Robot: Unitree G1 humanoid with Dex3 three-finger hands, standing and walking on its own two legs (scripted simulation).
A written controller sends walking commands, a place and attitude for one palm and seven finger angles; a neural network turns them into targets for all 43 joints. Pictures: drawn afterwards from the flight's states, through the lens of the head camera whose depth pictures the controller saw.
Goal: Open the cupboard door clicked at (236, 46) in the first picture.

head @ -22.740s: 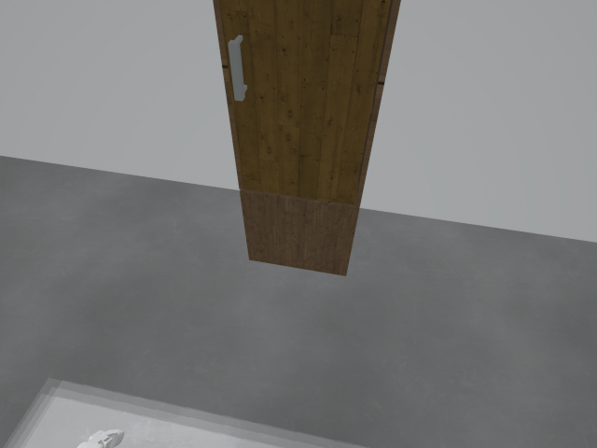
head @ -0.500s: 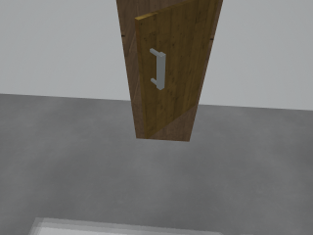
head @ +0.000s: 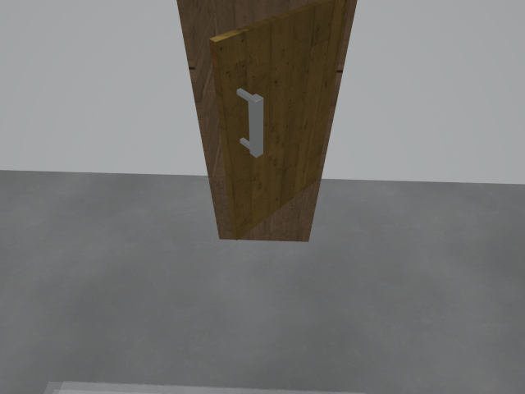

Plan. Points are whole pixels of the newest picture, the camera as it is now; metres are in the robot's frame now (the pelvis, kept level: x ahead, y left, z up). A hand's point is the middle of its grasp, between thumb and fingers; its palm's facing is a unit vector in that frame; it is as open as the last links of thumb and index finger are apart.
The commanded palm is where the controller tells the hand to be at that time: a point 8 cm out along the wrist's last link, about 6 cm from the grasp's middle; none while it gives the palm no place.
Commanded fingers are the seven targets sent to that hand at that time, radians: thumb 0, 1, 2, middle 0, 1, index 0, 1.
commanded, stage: let the arm hang, fingers relaxed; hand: left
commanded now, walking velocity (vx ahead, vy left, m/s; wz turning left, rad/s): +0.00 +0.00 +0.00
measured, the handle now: (249, 123) +0.60 +0.06 +0.08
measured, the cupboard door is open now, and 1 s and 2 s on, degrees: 45 45 45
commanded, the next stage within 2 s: look to check the result in 0.04 s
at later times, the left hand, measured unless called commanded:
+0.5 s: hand out of the picture +0.02 +0.15 -0.17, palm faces +0.04 -0.98 -0.17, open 7.3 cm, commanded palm none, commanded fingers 0.00 0.90 0.90 -0.20 -0.30 -0.20 -0.30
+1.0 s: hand out of the picture +0.05 +0.17 -0.18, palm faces -0.04 -0.98 -0.20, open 7.3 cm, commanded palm none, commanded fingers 0.00 0.90 0.90 -0.20 -0.30 -0.20 -0.30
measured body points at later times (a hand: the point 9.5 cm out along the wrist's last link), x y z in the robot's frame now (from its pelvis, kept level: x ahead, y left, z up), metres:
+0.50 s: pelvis +0.03 -0.01 +0.00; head +0.04 -0.02 +0.45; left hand +0.02 +0.20 -0.16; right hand +0.02 -0.22 -0.16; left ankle +0.03 +0.10 -0.74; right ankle +0.03 -0.12 -0.74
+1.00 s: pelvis +0.03 -0.01 -0.01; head +0.07 -0.02 +0.44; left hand +0.05 +0.22 -0.16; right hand +0.02 -0.24 -0.17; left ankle +0.03 +0.10 -0.74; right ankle +0.03 -0.12 -0.74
